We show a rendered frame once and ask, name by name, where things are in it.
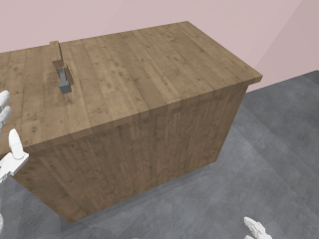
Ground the tap lever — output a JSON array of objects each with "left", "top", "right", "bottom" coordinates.
[{"left": 58, "top": 68, "right": 72, "bottom": 94}]

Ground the robot right hand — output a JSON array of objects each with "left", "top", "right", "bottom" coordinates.
[{"left": 243, "top": 216, "right": 272, "bottom": 239}]

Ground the robot left hand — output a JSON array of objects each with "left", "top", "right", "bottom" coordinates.
[{"left": 0, "top": 91, "right": 29, "bottom": 186}]

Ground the counter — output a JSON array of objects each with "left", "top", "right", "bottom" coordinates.
[{"left": 0, "top": 21, "right": 263, "bottom": 224}]

